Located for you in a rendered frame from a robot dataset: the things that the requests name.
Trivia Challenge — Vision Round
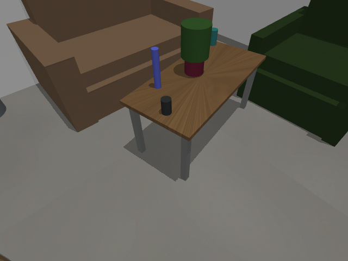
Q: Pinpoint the coffee table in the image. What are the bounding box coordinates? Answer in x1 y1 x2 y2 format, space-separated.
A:
120 42 266 181

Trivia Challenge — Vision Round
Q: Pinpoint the sofa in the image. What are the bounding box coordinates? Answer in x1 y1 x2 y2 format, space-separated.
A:
7 0 214 132

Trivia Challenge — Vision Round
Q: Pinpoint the potted plant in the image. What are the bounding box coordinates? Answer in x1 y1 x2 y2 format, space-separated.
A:
181 17 213 77

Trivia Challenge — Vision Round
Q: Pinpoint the armchair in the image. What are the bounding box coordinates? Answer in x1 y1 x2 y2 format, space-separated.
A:
237 0 348 147

